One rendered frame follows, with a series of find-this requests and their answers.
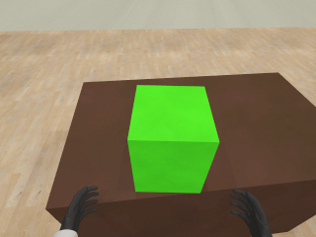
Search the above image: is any right robot hand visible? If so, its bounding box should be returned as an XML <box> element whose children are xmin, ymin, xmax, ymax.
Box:
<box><xmin>230</xmin><ymin>189</ymin><xmax>273</xmax><ymax>237</ymax></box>

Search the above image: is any carton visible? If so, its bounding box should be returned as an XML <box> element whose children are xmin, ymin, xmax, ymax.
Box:
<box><xmin>127</xmin><ymin>85</ymin><xmax>219</xmax><ymax>194</ymax></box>

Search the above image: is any left robot hand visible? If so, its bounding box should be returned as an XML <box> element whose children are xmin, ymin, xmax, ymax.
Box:
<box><xmin>59</xmin><ymin>186</ymin><xmax>99</xmax><ymax>233</ymax></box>

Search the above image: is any pedestal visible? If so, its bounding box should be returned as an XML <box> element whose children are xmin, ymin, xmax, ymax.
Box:
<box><xmin>45</xmin><ymin>72</ymin><xmax>316</xmax><ymax>237</ymax></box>

